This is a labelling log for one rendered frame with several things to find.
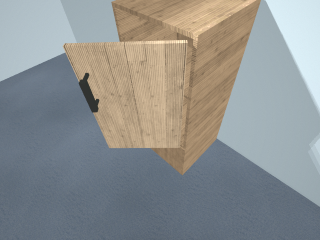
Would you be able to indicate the cupboard door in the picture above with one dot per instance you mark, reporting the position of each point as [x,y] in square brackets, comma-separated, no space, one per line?
[140,87]

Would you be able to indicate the handle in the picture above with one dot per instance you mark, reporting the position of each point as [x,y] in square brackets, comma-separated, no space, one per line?
[93,104]

